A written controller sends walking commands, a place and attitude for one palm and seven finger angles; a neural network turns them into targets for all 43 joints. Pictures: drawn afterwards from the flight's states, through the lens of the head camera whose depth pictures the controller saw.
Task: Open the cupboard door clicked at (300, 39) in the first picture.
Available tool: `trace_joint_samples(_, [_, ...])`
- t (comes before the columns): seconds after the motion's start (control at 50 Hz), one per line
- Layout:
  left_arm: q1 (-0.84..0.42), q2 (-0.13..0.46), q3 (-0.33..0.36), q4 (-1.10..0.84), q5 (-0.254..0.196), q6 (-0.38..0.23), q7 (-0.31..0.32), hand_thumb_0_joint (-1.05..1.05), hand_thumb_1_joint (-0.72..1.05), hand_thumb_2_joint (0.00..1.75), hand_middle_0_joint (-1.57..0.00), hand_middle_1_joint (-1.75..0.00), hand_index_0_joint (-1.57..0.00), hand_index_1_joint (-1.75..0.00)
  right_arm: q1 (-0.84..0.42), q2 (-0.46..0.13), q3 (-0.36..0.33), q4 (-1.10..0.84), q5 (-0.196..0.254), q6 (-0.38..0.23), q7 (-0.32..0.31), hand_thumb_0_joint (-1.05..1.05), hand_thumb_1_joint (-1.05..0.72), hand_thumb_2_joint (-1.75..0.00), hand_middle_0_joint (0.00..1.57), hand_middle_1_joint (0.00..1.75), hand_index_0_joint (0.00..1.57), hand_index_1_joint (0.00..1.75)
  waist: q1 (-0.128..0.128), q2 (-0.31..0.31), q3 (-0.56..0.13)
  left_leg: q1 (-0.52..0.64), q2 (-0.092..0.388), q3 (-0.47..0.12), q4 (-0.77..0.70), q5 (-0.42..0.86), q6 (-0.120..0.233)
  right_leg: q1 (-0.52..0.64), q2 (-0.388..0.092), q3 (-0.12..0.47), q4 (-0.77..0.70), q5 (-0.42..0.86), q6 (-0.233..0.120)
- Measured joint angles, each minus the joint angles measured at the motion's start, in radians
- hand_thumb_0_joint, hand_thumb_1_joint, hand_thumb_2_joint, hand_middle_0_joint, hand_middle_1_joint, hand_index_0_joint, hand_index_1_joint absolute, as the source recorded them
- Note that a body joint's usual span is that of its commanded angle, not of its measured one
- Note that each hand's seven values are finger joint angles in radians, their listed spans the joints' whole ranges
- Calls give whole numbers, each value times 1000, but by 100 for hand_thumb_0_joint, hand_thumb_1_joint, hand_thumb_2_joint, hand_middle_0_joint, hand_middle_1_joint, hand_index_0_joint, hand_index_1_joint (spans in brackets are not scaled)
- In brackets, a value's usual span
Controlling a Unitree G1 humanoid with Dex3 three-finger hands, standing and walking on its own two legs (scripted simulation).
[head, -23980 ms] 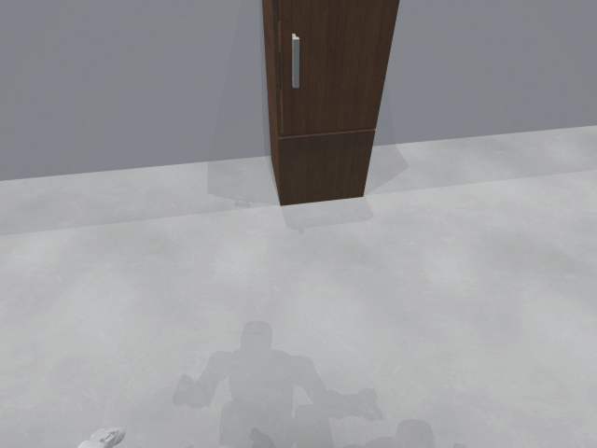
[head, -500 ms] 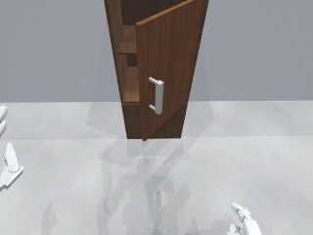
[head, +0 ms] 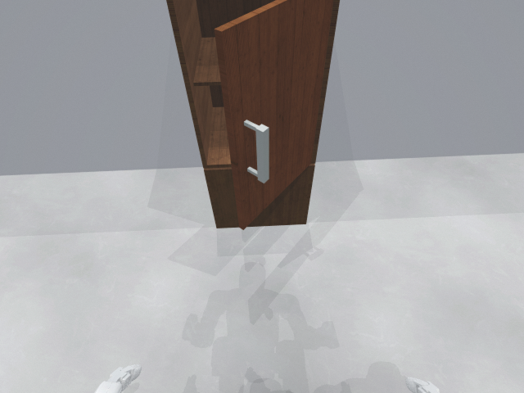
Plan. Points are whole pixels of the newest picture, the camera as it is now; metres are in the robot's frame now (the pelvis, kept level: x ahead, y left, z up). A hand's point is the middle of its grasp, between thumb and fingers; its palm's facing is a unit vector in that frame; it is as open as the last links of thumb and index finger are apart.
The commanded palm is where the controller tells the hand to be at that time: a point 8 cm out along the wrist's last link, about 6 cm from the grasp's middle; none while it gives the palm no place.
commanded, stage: let the arm hang, fingers relaxed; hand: left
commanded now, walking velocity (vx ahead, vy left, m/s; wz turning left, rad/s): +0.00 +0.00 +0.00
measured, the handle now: (256, 152) +0.64 +0.04 -0.04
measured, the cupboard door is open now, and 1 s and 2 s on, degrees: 48 48 48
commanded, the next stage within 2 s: look to check the result in 0.86 s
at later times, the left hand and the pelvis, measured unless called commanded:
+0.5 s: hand out of the picture -0.02 +0.18 -0.16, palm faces +0.03 -0.97 -0.25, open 7.4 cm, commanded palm none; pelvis +0.00 -0.01 +0.01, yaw +1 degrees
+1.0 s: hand out of the picture +0.01 +0.15 -0.16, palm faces +0.05 -0.98 -0.19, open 7.4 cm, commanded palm none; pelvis +0.02 -0.02 +0.01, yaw +0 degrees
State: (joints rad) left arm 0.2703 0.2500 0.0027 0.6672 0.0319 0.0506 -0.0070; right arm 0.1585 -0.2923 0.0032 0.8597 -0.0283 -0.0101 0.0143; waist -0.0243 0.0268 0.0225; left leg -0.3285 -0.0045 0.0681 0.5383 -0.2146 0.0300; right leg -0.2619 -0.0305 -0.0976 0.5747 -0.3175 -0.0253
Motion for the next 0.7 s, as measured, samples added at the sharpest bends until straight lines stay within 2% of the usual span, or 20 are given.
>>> trace_joint_samples(0.06, [10, -51, -30, 146, -9, 6, 4, 1, 91, 90, -20, -30, -20, -30, 40, 27, 9, 58, -4, 22, -3, 1, -91, -90, 20, 30, 20, 30, 1, -48, 28, 20, 6, -11, -13, 6, -9, 25, 8, -10, -18, 4, -4])
trace_joint_samples(0.12, [15, -47, -13, 246, -18, -5, 22, 1, 97, 90, -20, -30, -20, -30, 78, 57, 14, 121, -2, 38, -10, 1, -91, -90, 20, 30, 20, 30, 14, -71, 48, 34, 16, -27, -35, 18, -19, 52, 22, -25, -59, 23, -14])
trace_joint_samples(0.28, [45, -45, -8, 417, -25, -24, 18, 1, 94, 90, -20, -30, -20, -30, 124, 97, 7, 226, 5, 48, -27, 1, -91, -90, 20, 30, 20, 30, 25, -28, 60, 65, 26, -39, -77, 39, -24, 101, 38, -37, -139, 62, -20])
trace_joint_samples(0.46, [33, -60, 0, 478, -27, -37, 30, 1, 91, 90, -20, -30, -20, -30, 119, 137, 6, 264, 5, 35, -32, 0, -91, -90, 20, 30, 20, 30, 21, 9, 39, 94, 20, -27, -109, 48, -22, 118, 33, -25, -151, 64, -17])
trace_joint_samples(0.7, [-8, -113, -4, 468, -26, -52, 37, 0, 91, 90, -20, -30, -20, -30, 119, 157, 6, 288, 3, 23, -39, 0, -91, -90, 20, 30, 20, 30, 16, -14, 15, 122, 18, -18, -125, 41, -25, 136, 30, -16, -153, 52, -16])
